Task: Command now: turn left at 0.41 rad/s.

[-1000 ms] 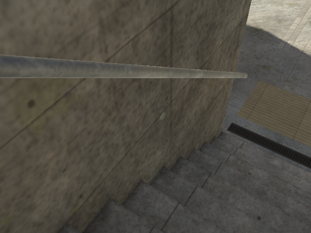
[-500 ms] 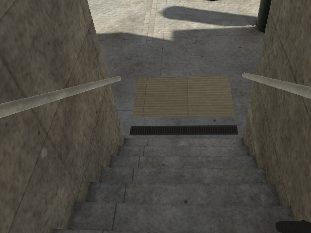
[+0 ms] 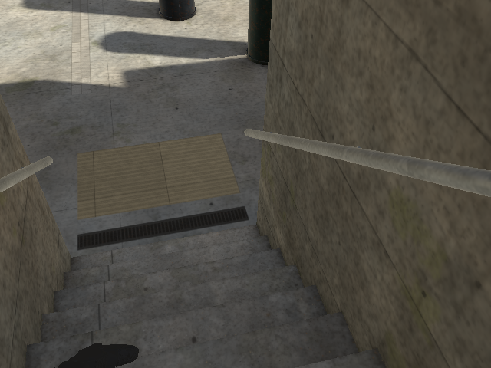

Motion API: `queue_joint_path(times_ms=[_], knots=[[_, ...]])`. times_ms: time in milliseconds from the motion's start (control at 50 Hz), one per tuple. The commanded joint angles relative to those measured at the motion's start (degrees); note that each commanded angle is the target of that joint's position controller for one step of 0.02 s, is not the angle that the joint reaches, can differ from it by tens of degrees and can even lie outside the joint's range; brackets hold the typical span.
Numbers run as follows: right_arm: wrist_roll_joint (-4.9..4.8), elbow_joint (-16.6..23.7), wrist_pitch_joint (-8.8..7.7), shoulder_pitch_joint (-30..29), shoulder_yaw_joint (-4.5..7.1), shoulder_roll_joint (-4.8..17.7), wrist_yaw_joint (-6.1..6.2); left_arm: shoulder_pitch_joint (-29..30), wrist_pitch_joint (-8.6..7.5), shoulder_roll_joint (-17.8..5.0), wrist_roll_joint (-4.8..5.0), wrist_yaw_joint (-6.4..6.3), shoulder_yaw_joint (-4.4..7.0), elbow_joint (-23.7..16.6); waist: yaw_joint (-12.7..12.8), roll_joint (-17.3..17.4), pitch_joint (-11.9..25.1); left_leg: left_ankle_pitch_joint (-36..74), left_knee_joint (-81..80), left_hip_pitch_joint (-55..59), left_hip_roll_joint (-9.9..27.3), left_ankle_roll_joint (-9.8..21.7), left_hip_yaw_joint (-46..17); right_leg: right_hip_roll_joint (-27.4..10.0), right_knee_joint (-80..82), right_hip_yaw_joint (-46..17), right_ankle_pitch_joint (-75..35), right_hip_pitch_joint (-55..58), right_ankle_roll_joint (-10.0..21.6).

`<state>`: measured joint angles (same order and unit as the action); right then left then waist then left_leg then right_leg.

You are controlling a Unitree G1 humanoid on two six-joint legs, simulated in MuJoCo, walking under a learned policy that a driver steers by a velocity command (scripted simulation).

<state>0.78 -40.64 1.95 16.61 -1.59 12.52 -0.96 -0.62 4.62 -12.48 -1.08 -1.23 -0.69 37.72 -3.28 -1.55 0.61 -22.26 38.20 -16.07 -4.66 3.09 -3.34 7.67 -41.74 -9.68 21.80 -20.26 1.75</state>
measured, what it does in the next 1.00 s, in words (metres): steps on the spot, turning left: right foot, then left foot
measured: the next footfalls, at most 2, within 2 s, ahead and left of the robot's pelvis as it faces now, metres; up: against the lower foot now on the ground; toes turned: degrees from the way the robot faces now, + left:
right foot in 0.26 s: +0.03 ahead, -0.09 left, +0.00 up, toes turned +18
left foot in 0.74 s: -0.02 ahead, +0.15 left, +0.00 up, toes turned +35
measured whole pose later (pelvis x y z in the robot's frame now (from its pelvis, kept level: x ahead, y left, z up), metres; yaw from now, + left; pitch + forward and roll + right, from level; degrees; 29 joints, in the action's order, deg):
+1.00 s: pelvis -0.04 +0.04 +0.00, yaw +30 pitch -1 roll -2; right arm 0.5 -42.4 0.7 18.2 -1.1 10.3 1.6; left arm -13.0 4.9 -15.9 -2.0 0.2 2.7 39.9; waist 0.1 -1.5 0.0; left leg -19.0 40.3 -20.3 1.7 4.0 4.2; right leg 7.0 -85.5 -4.7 20.2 -37.1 -0.9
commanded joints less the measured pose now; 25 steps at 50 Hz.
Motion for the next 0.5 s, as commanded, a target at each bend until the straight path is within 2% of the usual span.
queue_joint_path(times_ms=[20,40,60,100,120,160,200,220,240,260,280,300,320,340,360,400,440,460,480,500], knots=[[-0.69,7.05,-2.61,-9.46,3.07,10.15,0.15,3.62,-2.04,-7.70,0.69,-0.03,2.82,-3.41,4.20,9.37,-0.33,30.26,-16.18,-4.93,14.15,8.53,-23.91,-3.38,-6.03,5.12,-2.15,3.03,-1.74],[-1.05,6.35,-2.09,-5.33,4.03,11.24,0.13,4.84,-2.37,-7.80,1.49,0.58,2.95,-5.73,3.21,8.58,-0.11,27.62,-15.69,3.86,11.72,7.39,-24.68,-2.21,1.46,4.38,3.13,-2.90,-1.76],[-1.15,5.59,-1.20,-3.38,5.01,12.76,-0.02,4.54,-2.21,-6.66,2.10,0.72,2.68,-5.39,2.67,9.57,-1.19,27.48,-15.37,6.48,11.43,7.28,-24.77,-1.87,2.68,5.06,5.54,-4.65,-2.34],[-1.19,6.09,0.00,-2.20,5.84,12.52,-0.80,3.46,-2.17,-6.48,2.13,0.59,2.72,-5.76,1.73,9.53,0.11,27.21,-15.04,10.42,11.06,7.29,-27.13,-1.29,2.49,5.77,5.94,-6.39,-2.53],[-1.28,6.58,0.02,-2.82,6.49,13.05,-1.12,2.40,-2.01,-6.50,1.67,0.64,2.57,-6.04,1.89,10.49,1.07,26.90,-14.38,10.88,10.72,7.26,-27.05,-1.28,2.88,6.11,5.36,-6.11,-2.55],[-1.02,7.53,0.60,-3.98,6.97,13.01,-1.52,0.38,-2.07,-5.92,1.36,0.42,2.31,-5.96,2.04,9.65,3.48,26.96,-13.76,11.92,9.94,6.84,-28.02,-0.83,4.83,6.41,4.82,-4.67,-1.92],[-1.70,8.53,1.48,-6.36,7.48,13.06,-1.77,-2.37,-2.67,-5.47,1.49,0.29,1.96,-5.80,2.26,9.13,5.65,27.67,-12.20,9.60,7.99,6.10,-26.70,-0.85,7.38,7.12,0.99,0.65,-1.66],[-1.92,9.09,1.92,-8.03,7.30,12.46,-1.86,-4.44,-2.82,-4.75,1.47,0.23,1.79,-5.50,3.15,8.43,6.21,25.84,-12.19,7.23,7.22,5.63,-26.76,-0.99,10.61,7.20,-1.55,5.04,-1.56],[-1.98,9.70,2.14,-9.56,7.27,12.16,-1.87,-7.72,-2.83,-4.87,0.90,0.12,1.88,-4.70,4.12,8.07,6.45,21.33,-10.93,3.18,5.65,4.62,-26.25,-1.76,14.11,6.96,-4.12,10.84,-1.07],[-2.26,10.26,2.17,-10.44,7.01,11.01,-1.65,-11.31,-2.71,-6.18,0.49,-0.05,2.42,-3.93,4.92,5.93,6.74,10.79,-7.47,-4.15,3.42,3.42,-25.09,-5.16,16.46,3.39,-5.53,18.57,0.48],[-2.73,13.16,2.39,-13.57,6.46,7.93,-1.41,-14.01,-2.94,-11.84,-0.61,-0.07,3.59,-3.55,6.24,-9.44,5.67,-8.93,4.64,-19.79,-5.21,0.16,-14.94,-16.36,21.95,-11.12,-4.67,26.74,4.78],[-0.86,13.23,2.58,-12.19,7.15,10.75,-0.56,-16.06,-3.48,-15.26,-0.66,0.17,4.28,-2.94,6.37,-14.87,2.94,-18.73,21.70,-32.40,-9.02,-1.07,-4.72,-27.34,22.97,-21.64,-18.67,28.58,10.62],[0.61,12.96,1.99,-13.99,7.95,13.24,0.14,-18.96,-4.29,-12.72,-0.42,0.08,3.79,-2.90,6.99,-7.66,1.72,-16.09,33.58,-38.76,-3.93,-1.90,-4.04,-30.53,21.32,-20.17,-26.96,28.65,14.29],[0.94,12.89,1.76,-14.02,7.41,11.74,0.14,-18.74,-4.45,-10.28,-0.47,0.04,3.29,-3.58,6.44,-3.85,1.43,-15.04,40.98,-42.03,-2.35,-2.73,-2.68,-29.99,17.87,-15.15,-34.83,28.75,15.96],[1.00,12.42,1.67,-13.61,7.01,11.26,-0.06,-17.38,-4.79,-9.04,-0.53,-0.18,2.92,-4.04,5.16,-1.41,1.66,-10.43,47.48,-41.45,-1.73,-3.60,-1.88,-27.34,16.55,-9.71,-38.60,24.79,15.53],[0.62,11.52,2.80,-12.31,6.50,10.15,-0.61,-16.28,-5.16,-8.66,-0.97,-0.45,2.57,-4.42,2.85,-2.71,2.93,-4.60,58.35,-38.94,-2.30,-4.53,-0.29,-23.81,13.69,-2.28,-44.96,16.60,14.17],[-0.09,12.30,4.93,-13.63,6.12,9.49,-0.40,-17.24,-5.32,-8.94,-1.19,-0.14,2.60,-4.45,1.83,-3.46,1.32,-0.11,64.54,-39.75,-2.92,-5.25,1.39,-23.39,13.48,0.93,-38.06,9.50,12.55],[-0.46,12.91,5.60,-14.73,5.85,8.87,-0.73,-17.87,-5.38,-8.91,-1.06,-0.02,2.47,-4.31,1.63,-2.93,0.82,2.06,63.32,-39.42,-2.45,-5.73,1.24,-23.41,13.47,1.91,-32.09,7.41,11.39],[-0.28,13.10,5.99,-15.62,5.44,7.60,-1.24,-17.80,-5.28,-8.76,-0.94,0.07,2.34,-4.19,1.38,-2.87,0.61,5.58,60.87,-39.11,-1.77,-6.02,1.71,-22.86,12.92,3.39,-26.83,5.63,10.35],[-0.03,13.64,6.37,-16.62,4.94,6.54,-1.49,-17.74,-5.55,-9.17,-1.21,0.00,2.26,-4.38,1.30,-3.66,-0.44,7.41,57.81,-39.11,-0.69,-6.36,2.51,-22.60,13.48,4.28,-22.04,4.50,9.18]])
Over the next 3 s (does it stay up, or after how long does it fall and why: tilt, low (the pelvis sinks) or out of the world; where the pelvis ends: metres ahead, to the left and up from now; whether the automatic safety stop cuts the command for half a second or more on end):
stays up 0.97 0.02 -0.78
